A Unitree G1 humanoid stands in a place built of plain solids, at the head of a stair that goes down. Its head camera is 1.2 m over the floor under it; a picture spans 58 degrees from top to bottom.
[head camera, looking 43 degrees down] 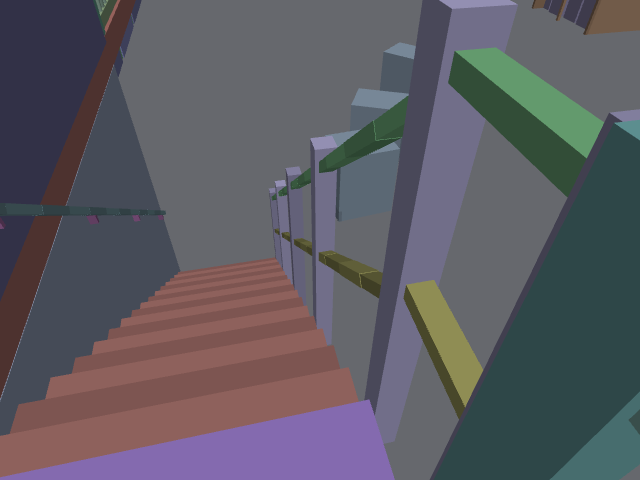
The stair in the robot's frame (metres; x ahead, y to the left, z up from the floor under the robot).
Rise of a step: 0.17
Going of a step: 0.21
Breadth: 1.20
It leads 12 degrees to the left of straight ahead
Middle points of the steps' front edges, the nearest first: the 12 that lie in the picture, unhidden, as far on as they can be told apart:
0.48 0.44 0.00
0.68 0.49 -0.17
0.88 0.53 -0.33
1.09 0.57 -0.50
1.29 0.62 -0.67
1.49 0.66 -0.84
1.69 0.71 -1.00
1.89 0.75 -1.17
2.10 0.79 -1.34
2.30 0.84 -1.51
2.50 0.88 -1.67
2.70 0.93 -1.84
